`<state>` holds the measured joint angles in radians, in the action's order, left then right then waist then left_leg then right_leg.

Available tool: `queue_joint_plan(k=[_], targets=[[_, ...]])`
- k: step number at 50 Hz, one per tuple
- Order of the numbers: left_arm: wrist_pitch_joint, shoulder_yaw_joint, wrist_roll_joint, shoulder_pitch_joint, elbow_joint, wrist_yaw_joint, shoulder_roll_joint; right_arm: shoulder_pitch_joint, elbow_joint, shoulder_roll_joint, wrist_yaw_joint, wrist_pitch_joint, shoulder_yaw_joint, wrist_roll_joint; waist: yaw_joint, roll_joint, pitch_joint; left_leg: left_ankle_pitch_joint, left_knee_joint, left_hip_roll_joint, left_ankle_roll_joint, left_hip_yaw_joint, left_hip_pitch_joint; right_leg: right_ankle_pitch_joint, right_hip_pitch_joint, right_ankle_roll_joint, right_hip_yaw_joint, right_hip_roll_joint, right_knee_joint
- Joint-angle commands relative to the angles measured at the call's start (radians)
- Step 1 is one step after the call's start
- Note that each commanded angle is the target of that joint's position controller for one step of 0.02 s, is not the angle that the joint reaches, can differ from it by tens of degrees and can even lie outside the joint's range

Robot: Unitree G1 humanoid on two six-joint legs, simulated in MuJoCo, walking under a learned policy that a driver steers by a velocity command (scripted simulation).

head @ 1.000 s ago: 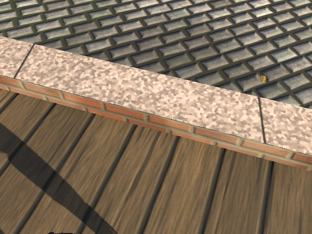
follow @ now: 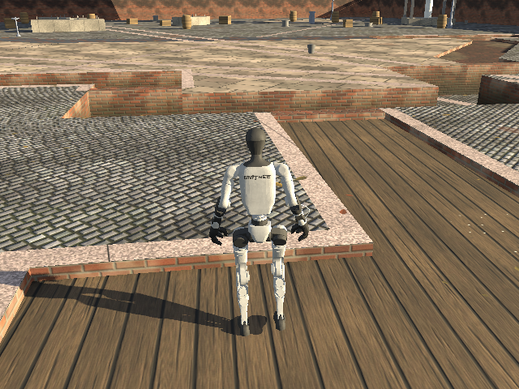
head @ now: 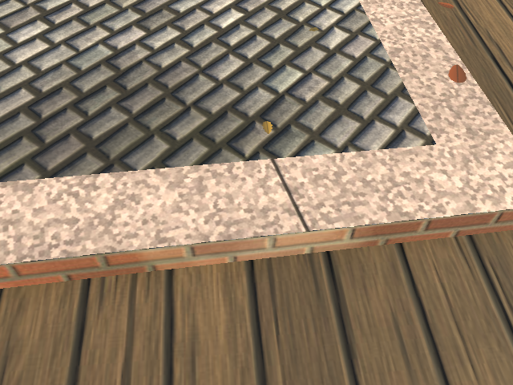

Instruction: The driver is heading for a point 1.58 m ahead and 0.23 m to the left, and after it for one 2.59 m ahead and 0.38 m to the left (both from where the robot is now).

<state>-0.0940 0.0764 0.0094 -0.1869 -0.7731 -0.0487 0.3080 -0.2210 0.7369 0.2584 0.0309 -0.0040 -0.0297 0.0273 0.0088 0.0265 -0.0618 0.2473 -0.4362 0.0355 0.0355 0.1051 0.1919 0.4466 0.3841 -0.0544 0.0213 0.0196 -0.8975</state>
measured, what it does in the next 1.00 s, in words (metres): walks ahead: right foot, then left foot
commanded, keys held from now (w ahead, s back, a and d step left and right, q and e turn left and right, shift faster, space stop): e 0.04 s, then no key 0.06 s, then w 0.14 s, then w+q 0.76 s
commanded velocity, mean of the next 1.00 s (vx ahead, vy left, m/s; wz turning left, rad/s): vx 0.33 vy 0.00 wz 0.16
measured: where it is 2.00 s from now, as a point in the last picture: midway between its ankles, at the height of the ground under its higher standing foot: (173, 222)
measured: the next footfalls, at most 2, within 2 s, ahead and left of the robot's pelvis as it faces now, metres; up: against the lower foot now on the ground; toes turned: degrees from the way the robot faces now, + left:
right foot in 0.12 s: +0.01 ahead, -0.12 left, +0.00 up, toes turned -5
left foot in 0.72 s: +0.34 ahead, +0.09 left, +0.00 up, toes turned +8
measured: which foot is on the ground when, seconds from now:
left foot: down 0.00-0.12, up 0.14-0.70, down 0.72-1.00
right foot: up 0.00-0.10, down 0.12-0.74, up 0.76-1.00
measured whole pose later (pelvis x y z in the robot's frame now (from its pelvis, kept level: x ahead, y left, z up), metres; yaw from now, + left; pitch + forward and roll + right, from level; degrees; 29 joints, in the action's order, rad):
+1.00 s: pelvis +0.33 +0.04 +0.00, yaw +15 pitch +1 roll +0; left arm 0.04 0.02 0.05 -0.16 -0.79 -0.02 0.28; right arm -0.34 0.85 0.27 -0.02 0.05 -0.06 0.00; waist 0.02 0.04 -0.05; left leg 0.19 -0.32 -0.15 0.14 -0.07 0.14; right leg 0.18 0.65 -0.04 0.04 -0.13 -0.98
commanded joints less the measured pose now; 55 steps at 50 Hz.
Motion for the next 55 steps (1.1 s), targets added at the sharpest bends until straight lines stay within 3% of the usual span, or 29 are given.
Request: queue_joint_plan(k=[1,4,5,6,7,8,9,10,11,13,15,19,23,27,31,33,35,36,37,38,39,40,41,42,44,46,50,54,55], targets=[[0.013,0.003,-0.009,0.044,0.096,-0.001,0.056,-0.029,-0.038,0.197,-0.009,0.007,-0.059,0.003,0.029,-0.217,0.098,-0.552,0.046,0.244,0.163,-0.136,-0.135,0.021,0.002,0.026,-0.074,0.011,0.119],[0.023,-0.001,-0.010,0.018,0.101,0.005,0.050,-0.024,-0.025,0.210,-0.017,0.000,-0.066,-0.005,0.009,-0.219,0.110,-0.527,-0.019,0.245,0.138,-0.123,-0.100,-0.038,-0.108,0.063,-0.094,0.027,0.306],[0.033,-0.004,-0.001,-0.019,0.089,0.012,0.044,-0.009,-0.022,0.207,-0.018,-0.004,-0.065,-0.015,-0.024,-0.191,0.114,-0.462,-0.075,0.226,0.103,-0.094,-0.053,-0.165,-0.195,0.079,-0.096,0.035,0.465],[0.046,-0.002,0.014,-0.051,0.078,0.023,0.071,-0.042,-0.014,0.184,-0.020,-0.007,-0.060,-0.012,-0.036,-0.101,0.144,-0.241,-0.152,0.199,0.043,-0.057,0.055,-0.247,-0.335,0.097,-0.013,0.001,0.590],[0.062,0.006,0.027,-0.088,0.082,0.033,0.147,-0.073,-0.043,0.070,-0.030,-0.013,-0.030,0.009,-0.024,0.188,0.175,0.269,-0.397,0.095,-0.029,0.033,0.291,-0.235,-0.499,0.147,0.346,-0.284,0.667],[0.064,0.044,0.012,-0.157,0.069,0.034,0.271,0.013,-0.092,0.103,-0.018,-0.028,-0.029,0.016,-0.087,0.251,0.114,0.400,-0.515,-0.023,-0.034,-0.027,0.433,-0.211,-0.392,0.308,0.530,-0.427,0.678],[0.063,0.027,0.010,-0.174,0.047,0.034,0.197,0.057,-0.086,0.157,-0.024,-0.034,-0.044,0.015,-0.095,0.128,0.052,0.326,-0.568,0.026,-0.027,-0.100,0.460,-0.061,-0.372,0.327,0.477,-0.381,0.705],[0.063,0.000,0.008,-0.121,0.044,0.034,0.123,0.060,-0.072,0.155,-0.042,-0.028,-0.047,0.003,-0.063,0.109,-0.016,0.227,-0.548,0.039,-0.021,-0.112,0.468,0.091,-0.328,0.296,0.410,-0.315,0.750],[0.067,-0.013,0.011,-0.070,0.048,0.037,0.091,0.034,-0.047,0.153,-0.058,-0.016,-0.049,-0.004,-0.033,0.121,-0.047,0.146,-0.512,0.044,-0.025,-0.111,0.460,0.111,-0.319,0.254,0.358,-0.252,0.788],[0.093,-0.021,0.008,-0.067,0.039,0.048,0.081,-0.027,0.005,0.153,-0.076,-0.004,-0.053,0.014,-0.019,0.118,-0.025,0.036,-0.535,0.039,-0.033,-0.091,0.437,-0.065,-0.365,0.232,0.266,-0.201,0.799],[0.121,-0.018,0.009,-0.100,0.020,0.044,0.093,-0.044,0.028,0.135,-0.082,0.000,-0.051,0.006,-0.016,0.071,0.005,-0.015,-0.557,0.036,-0.031,-0.089,0.445,-0.171,-0.402,0.226,0.206,-0.204,0.793],[0.149,-0.016,0.017,-0.172,-0.023,0.047,0.089,0.017,0.026,0.121,-0.083,0.001,-0.053,-0.006,-0.050,0.068,-0.043,-0.060,-0.560,0.011,-0.034,-0.160,0.555,-0.153,-0.427,0.229,0.153,-0.234,0.830],[0.164,-0.019,0.016,-0.196,-0.055,0.058,0.076,0.037,0.030,0.104,-0.079,0.008,-0.056,0.006,-0.048,0.039,-0.069,-0.095,-0.536,-0.009,-0.042,-0.207,0.640,-0.219,-0.468,0.239,0.093,-0.270,0.835],[0.180,-0.024,0.018,-0.200,-0.085,0.059,0.062,0.122,-0.002,0.073,-0.092,0.017,-0.039,0.012,-0.059,0.040,-0.098,-0.141,-0.419,0.002,-0.032,-0.141,0.614,-0.369,-0.450,0.233,-0.012,-0.260,0.820],[0.185,-0.022,0.019,-0.243,-0.130,0.064,0.080,0.223,-0.070,0.049,-0.110,0.023,-0.018,0.010,-0.073,0.054,-0.103,-0.105,-0.250,0.004,0.028,-0.031,0.523,-0.619,-0.480,0.216,-0.092,-0.277,0.758],[0.184,-0.020,0.019,-0.227,-0.138,0.066,0.104,0.170,-0.068,0.058,-0.106,0.024,-0.022,0.006,-0.037,0.072,-0.049,-0.047,-0.194,-0.053,0.078,0.027,0.373,-0.980,-0.485,0.192,-0.147,-0.271,0.630],[0.172,-0.015,0.019,-0.222,-0.144,0.070,0.132,-0.037,-0.016,0.101,-0.092,0.033,-0.044,0.011,0.058,0.079,0.101,-0.002,-0.151,-0.137,0.130,0.049,0.097,-1.241,-0.449,0.170,-0.194,-0.262,0.304],[0.171,-0.019,0.017,-0.216,-0.132,0.070,0.133,-0.202,0.037,0.148,-0.079,0.040,-0.067,0.024,0.132,0.036,0.199,0.006,-0.099,-0.122,0.168,-0.021,-0.157,-1.074,-0.295,0.147,-0.211,-0.231,0.054],[0.180,-0.043,-0.006,-0.238,-0.070,0.053,0.042,-0.290,0.041,0.273,-0.060,0.037,-0.105,0.031,0.134,-0.187,0.319,0.250,-0.018,0.176,0.294,-0.497,-0.455,-0.485,0.071,0.095,-0.226,-0.107,-0.350],[0.193,-0.033,0.008,-0.190,-0.038,0.042,0.068,-0.251,0.029,0.294,-0.063,0.035,-0.105,-0.003,0.103,-0.200,0.381,0.153,0.152,0.322,0.357,-0.934,-0.507,0.052,0.260,0.089,-0.034,0.031,-0.539],[0.197,-0.026,0.014,-0.089,-0.014,0.037,0.091,-0.204,0.046,0.277,-0.060,0.032,-0.103,-0.020,0.096,-0.108,0.249,0.094,0.158,0.277,0.326,-0.778,-0.416,-0.047,0.337,0.100,0.053,-0.037,-0.544],[0.205,-0.036,0.008,-0.086,-0.008,0.035,0.073,-0.147,0.044,0.223,-0.054,0.034,-0.089,-0.023,0.053,-0.049,0.129,-0.037,0.166,0.251,0.294,-0.631,-0.254,-0.141,0.315,0.101,0.034,-0.086,-0.455],[0.203,-0.037,0.014,-0.097,-0.018,0.038,0.062,-0.099,0.037,0.181,-0.050,0.037,-0.077,-0.022,0.014,-0.004,0.074,-0.144,0.183,0.196,0.258,-0.541,-0.144,-0.165,0.260,0.097,0.028,-0.116,-0.366],[0.186,-0.039,0.031,-0.119,-0.023,0.041,0.060,-0.063,0.036,0.156,-0.048,0.041,-0.068,-0.027,-0.022,-0.017,0.053,-0.233,0.197,0.147,0.236,-0.467,-0.066,-0.165,0.203,0.082,0.027,-0.131,-0.314],[0.151,-0.041,0.049,-0.152,-0.030,0.035,0.048,-0.055,0.035,0.143,-0.050,0.058,-0.061,-0.030,-0.046,-0.048,0.074,-0.349,0.209,0.103,0.240,-0.395,-0.007,-0.164,0.146,0.055,0.013,-0.132,-0.268],[0.134,-0.040,0.049,-0.116,-0.011,0.031,0.040,-0.080,0.047,0.160,-0.050,0.067,-0.065,-0.033,-0.045,-0.053,0.062,-0.354,0.230,0.077,0.237,-0.368,0.014,-0.206,0.179,0.029,-0.005,-0.131,-0.201],[0.131,-0.039,0.045,0.068,0.052,0.028,0.042,-0.159,0.068,0.171,-0.041,0.066,-0.069,-0.031,0.015,-0.073,0.014,-0.331,0.250,0.054,0.200,-0.389,-0.034,-0.352,0.299,-0.006,-0.020,-0.120,-0.016],[0.140,-0.049,0.038,0.200,0.096,0.023,0.030,-0.226,0.086,0.177,-0.031,0.063,-0.072,-0.029,0.063,-0.087,0.021,-0.448,0.193,0.043,0.171,-0.405,-0.134,-0.439,0.314,-0.007,-0.023,-0.078,0.153],[0.140,-0.056,0.030,0.204,0.097,0.026,0.015,-0.239,0.090,0.170,-0.026,0.062,-0.071,-0.019,0.067,-0.118,0.042,-0.490,0.162,0.056,0.179,-0.415,-0.170,-0.414,0.312,-0.004,-0.029,-0.064,0.129]])
Keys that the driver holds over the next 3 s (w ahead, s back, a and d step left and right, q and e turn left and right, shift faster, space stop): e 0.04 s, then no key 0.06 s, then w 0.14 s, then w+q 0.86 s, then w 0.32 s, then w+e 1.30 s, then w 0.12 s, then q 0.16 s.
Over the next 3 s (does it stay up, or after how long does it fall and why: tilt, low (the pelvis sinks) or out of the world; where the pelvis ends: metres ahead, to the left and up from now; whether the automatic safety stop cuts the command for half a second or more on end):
stays up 1.42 0.28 0.11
